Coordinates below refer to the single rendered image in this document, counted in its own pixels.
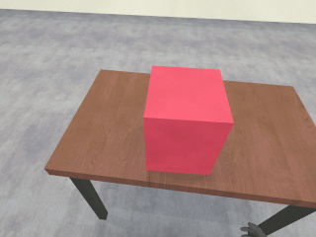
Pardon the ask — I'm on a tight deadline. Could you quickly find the table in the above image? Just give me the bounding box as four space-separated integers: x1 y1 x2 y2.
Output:
44 69 316 236

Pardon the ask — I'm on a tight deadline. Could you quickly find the robot right hand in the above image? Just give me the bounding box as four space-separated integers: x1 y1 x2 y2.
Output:
240 222 267 237

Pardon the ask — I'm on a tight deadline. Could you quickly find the carton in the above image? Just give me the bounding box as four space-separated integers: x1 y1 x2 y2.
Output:
143 65 234 175

